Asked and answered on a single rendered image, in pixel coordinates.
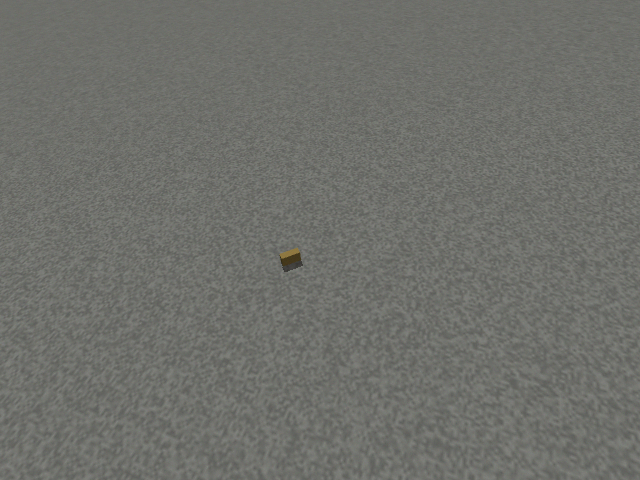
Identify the small box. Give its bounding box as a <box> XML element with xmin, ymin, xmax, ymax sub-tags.
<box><xmin>279</xmin><ymin>248</ymin><xmax>301</xmax><ymax>266</ymax></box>

